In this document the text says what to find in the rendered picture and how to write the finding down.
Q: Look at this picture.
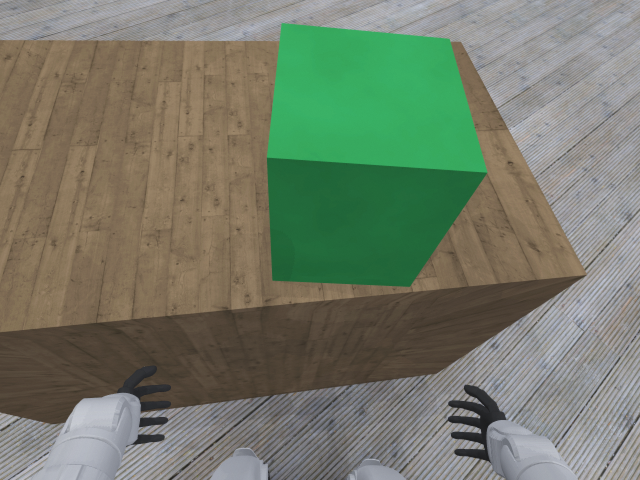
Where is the robot right shin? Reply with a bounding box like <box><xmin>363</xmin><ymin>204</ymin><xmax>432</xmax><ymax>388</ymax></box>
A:
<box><xmin>357</xmin><ymin>459</ymin><xmax>381</xmax><ymax>470</ymax></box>

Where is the left robot forearm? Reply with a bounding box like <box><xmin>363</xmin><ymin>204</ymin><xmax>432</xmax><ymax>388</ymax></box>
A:
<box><xmin>31</xmin><ymin>393</ymin><xmax>141</xmax><ymax>480</ymax></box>

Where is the robot left thigh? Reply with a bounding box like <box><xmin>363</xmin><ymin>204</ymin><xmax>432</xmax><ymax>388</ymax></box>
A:
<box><xmin>210</xmin><ymin>456</ymin><xmax>268</xmax><ymax>480</ymax></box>

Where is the carton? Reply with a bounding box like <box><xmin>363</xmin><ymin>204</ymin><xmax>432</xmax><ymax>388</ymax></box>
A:
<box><xmin>267</xmin><ymin>23</ymin><xmax>488</xmax><ymax>287</ymax></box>

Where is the pedestal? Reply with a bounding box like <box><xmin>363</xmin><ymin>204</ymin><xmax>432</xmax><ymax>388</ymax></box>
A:
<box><xmin>0</xmin><ymin>40</ymin><xmax>587</xmax><ymax>424</ymax></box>

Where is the left robot hand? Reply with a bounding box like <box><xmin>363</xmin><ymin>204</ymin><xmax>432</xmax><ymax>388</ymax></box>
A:
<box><xmin>117</xmin><ymin>366</ymin><xmax>171</xmax><ymax>447</ymax></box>

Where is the right robot forearm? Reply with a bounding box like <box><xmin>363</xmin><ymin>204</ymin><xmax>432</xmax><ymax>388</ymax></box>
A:
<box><xmin>486</xmin><ymin>420</ymin><xmax>578</xmax><ymax>480</ymax></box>

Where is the right robot hand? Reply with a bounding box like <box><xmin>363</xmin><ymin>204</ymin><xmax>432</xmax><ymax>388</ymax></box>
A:
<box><xmin>448</xmin><ymin>385</ymin><xmax>506</xmax><ymax>463</ymax></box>

